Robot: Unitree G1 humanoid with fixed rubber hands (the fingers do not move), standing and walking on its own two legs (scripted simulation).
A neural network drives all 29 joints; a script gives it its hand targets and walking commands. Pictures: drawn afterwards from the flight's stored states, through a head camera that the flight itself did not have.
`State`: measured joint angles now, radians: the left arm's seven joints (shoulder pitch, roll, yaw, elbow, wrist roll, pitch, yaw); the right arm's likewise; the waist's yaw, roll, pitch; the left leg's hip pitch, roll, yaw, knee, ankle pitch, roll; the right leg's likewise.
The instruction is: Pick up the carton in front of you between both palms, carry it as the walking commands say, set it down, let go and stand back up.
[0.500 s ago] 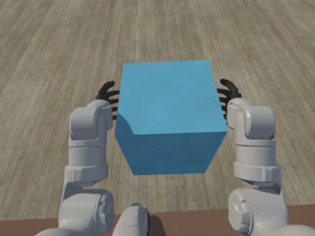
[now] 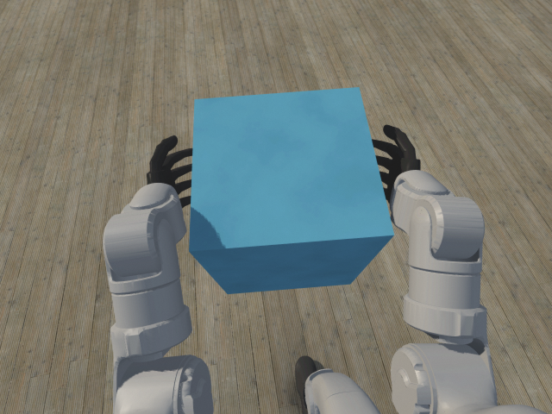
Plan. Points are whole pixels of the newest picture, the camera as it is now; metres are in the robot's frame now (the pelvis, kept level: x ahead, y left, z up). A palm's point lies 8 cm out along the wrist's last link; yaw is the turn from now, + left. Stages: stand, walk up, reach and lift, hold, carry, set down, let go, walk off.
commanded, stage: carry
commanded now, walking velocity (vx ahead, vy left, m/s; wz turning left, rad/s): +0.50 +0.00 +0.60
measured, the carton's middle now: (283, 205) +0.38 -0.03 +0.04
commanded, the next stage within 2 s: none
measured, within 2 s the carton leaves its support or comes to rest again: neither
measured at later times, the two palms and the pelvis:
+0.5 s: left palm (108, 93) +0.66 +0.26 +0.05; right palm (258, 54) +0.74 -0.03 +0.05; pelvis +0.35 +0.02 -0.05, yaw +14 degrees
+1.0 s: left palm (119, 9) +0.95 +0.27 +0.05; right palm out of the picture +1.01 -0.02 +0.05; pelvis +0.70 +0.07 -0.04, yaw +10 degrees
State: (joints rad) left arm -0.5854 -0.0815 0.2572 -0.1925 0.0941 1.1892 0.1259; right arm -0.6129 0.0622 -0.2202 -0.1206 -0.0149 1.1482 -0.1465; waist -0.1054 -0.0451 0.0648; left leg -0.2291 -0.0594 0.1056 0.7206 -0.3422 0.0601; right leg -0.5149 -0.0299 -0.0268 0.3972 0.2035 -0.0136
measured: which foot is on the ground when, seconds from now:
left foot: down 0.00-0.02, up 0.04-0.42, down 0.44-0.94, up 0.96-1.00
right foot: up 0.00-0.00, down 0.02-0.46, up 0.48-0.90, down 0.92-1.00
